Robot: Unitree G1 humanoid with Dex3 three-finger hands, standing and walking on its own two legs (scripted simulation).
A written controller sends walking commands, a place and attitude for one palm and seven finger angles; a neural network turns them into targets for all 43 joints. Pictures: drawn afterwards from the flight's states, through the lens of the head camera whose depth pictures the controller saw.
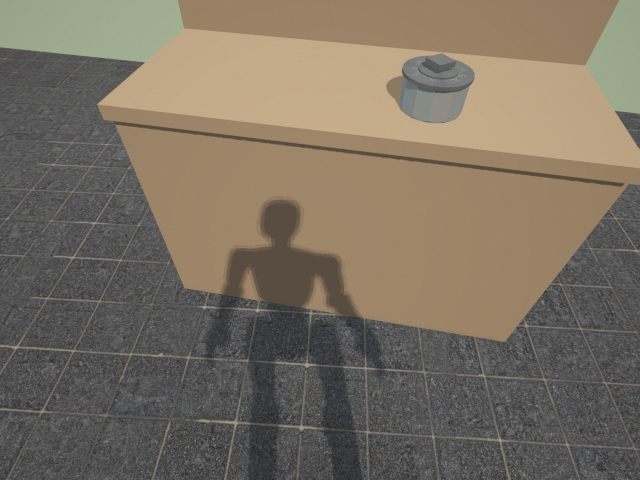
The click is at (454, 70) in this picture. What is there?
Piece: lid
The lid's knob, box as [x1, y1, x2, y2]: [425, 53, 455, 70]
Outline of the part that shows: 455,61 442,53 426,57 425,63 437,70 454,66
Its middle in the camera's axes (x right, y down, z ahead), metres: +0.26 -0.38 +0.84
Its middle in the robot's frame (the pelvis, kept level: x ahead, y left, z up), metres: +0.91 -0.21 +0.12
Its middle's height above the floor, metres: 0.90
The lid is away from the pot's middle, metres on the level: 0.00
